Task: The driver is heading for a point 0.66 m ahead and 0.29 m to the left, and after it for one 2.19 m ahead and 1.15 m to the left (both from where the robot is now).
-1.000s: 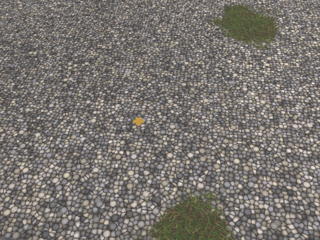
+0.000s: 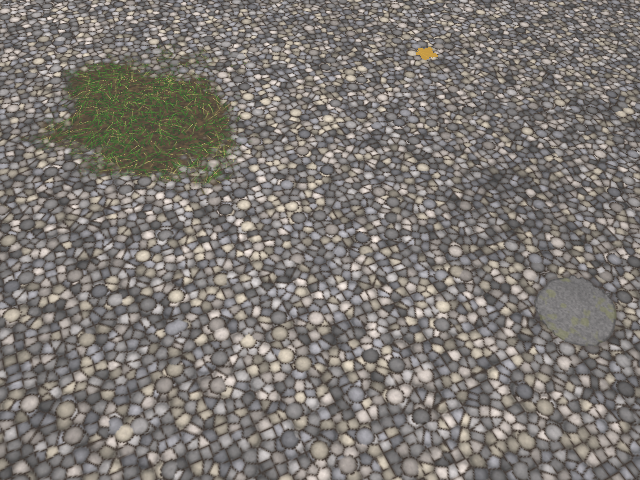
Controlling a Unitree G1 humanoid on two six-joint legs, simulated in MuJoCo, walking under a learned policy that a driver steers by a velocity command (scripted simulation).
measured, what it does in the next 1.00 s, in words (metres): walks ahead, turning left: left foot, then right foot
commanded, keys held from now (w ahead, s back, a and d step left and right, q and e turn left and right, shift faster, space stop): w+q+shift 0.50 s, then q+shift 0.46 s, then shift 0.04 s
